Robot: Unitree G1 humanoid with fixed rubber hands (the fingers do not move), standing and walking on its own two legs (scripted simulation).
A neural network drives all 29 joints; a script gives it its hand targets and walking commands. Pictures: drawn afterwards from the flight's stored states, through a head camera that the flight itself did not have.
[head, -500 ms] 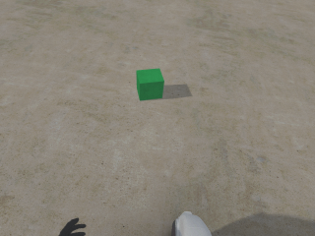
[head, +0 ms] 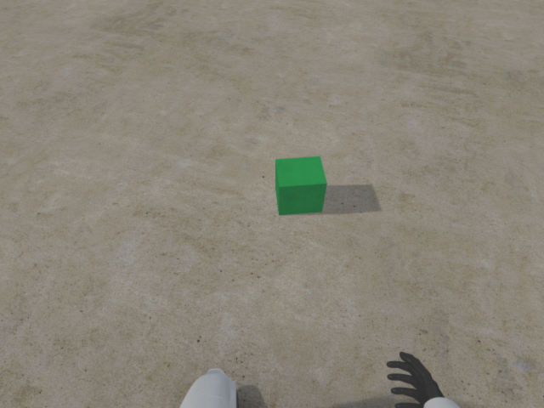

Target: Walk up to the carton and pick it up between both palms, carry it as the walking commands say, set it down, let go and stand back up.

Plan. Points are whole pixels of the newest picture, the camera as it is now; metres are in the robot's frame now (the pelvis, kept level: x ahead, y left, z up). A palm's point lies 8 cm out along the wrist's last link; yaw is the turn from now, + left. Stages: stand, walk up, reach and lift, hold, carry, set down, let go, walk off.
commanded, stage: walk up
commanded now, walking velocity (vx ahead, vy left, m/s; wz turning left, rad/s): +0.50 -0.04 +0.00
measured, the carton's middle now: (299, 186) +1.09 -0.05 -0.68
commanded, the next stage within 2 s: none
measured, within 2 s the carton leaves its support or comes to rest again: neither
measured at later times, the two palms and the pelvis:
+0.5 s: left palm (165, 277) +0.36 +0.25 -0.14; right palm out of the picture +0.12 -0.21 -0.10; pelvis +0.23 +0.02 +0.00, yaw +0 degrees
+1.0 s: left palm (191, 265) +0.37 +0.19 -0.11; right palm (420, 214) +0.54 -0.30 -0.14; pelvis +0.44 -0.06 +0.00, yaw -1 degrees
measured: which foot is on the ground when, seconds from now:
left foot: up 0.00-0.08, down 0.10-0.66, up 0.68-1.00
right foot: down 0.00-0.10, up 0.12-0.64, down 0.66-1.00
